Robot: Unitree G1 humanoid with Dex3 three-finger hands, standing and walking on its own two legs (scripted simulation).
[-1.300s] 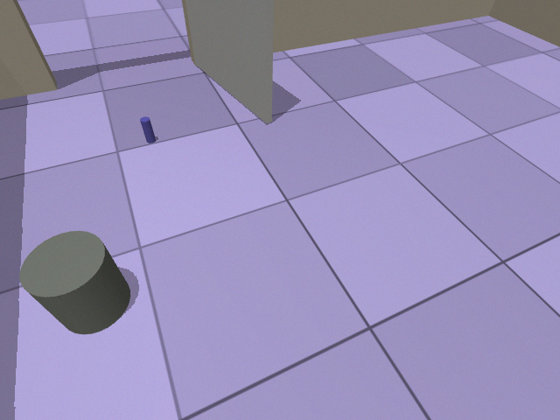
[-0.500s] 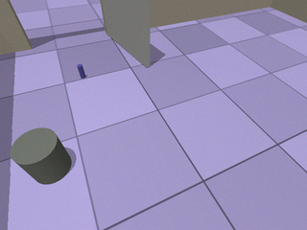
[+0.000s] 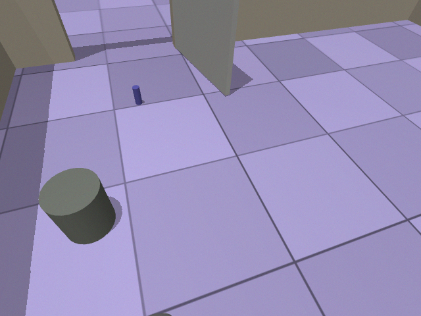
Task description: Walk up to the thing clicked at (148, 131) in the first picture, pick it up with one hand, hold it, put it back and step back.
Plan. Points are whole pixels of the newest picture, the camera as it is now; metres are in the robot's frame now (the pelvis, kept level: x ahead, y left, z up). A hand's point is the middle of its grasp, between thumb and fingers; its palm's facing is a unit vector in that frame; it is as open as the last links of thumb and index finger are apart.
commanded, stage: walk up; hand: left
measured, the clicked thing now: (137, 95) +1.70 +0.60 -0.71
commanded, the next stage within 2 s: none
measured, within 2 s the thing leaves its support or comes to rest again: neither
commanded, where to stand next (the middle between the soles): +1.41 +0.31 m, yaw +13 degrees
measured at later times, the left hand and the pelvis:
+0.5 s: hand (58, 243) +0.30 +0.38 -0.15, palm faces +0.04 -0.95 -0.32, open 7.4 cm; pelvis +0.22 +0.10 -0.01, yaw +8 degrees
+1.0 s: hand (80, 191) +0.44 +0.37 -0.14, palm faces +0.22 -0.89 -0.39, open 7.4 cm; pelvis +0.50 +0.10 -0.01, yaw +13 degrees
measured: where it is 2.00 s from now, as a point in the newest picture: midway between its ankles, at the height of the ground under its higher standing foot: (179, 177)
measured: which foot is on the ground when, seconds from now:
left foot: up 0.00-0.16, down 0.18-0.66, up 0.68-1.00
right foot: down 0.00-0.20, up 0.22-0.60, down 0.62-1.00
